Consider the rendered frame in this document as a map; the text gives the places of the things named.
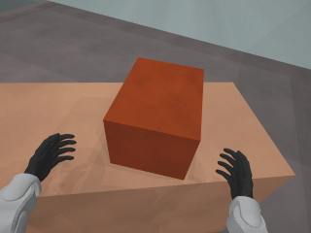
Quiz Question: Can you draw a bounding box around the robot right hand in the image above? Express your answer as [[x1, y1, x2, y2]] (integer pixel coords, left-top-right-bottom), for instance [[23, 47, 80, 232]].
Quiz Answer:
[[216, 148, 254, 200]]

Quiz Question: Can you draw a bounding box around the robot left hand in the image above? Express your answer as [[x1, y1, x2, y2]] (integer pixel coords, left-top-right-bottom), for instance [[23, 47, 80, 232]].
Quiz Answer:
[[23, 133, 77, 182]]

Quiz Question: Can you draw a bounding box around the robot right forearm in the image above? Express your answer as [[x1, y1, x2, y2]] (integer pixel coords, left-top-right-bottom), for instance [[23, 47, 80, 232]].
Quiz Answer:
[[226, 196, 268, 233]]

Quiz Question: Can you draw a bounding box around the robot left forearm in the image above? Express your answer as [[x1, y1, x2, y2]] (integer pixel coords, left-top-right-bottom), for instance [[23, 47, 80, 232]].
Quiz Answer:
[[0, 173, 42, 233]]

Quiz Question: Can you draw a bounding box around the pedestal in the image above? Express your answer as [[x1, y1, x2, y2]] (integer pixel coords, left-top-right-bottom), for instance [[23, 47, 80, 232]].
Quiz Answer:
[[0, 82, 295, 233]]

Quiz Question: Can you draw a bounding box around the carton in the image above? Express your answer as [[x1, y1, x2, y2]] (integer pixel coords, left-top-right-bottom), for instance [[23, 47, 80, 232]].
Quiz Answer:
[[103, 57, 204, 181]]

